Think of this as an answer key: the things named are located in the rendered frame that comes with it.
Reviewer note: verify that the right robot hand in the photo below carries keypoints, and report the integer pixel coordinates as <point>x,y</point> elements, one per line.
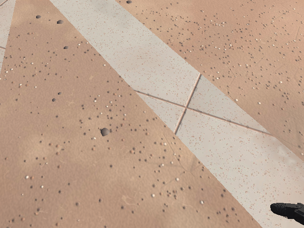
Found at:
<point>291,211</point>

